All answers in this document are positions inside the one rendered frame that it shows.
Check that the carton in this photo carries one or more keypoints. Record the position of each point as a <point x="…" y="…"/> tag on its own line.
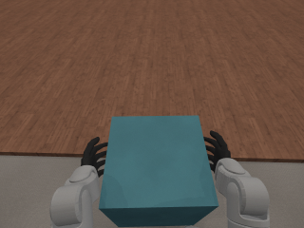
<point x="157" y="172"/>

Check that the robot left hand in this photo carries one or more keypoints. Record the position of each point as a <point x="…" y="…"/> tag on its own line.
<point x="90" y="157"/>

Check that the left robot forearm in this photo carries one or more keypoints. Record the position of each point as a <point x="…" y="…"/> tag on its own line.
<point x="71" y="204"/>

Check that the robot right hand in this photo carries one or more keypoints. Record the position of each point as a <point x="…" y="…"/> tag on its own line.
<point x="220" y="151"/>

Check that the right robot forearm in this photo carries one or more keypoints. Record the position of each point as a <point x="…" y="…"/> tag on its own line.
<point x="247" y="198"/>

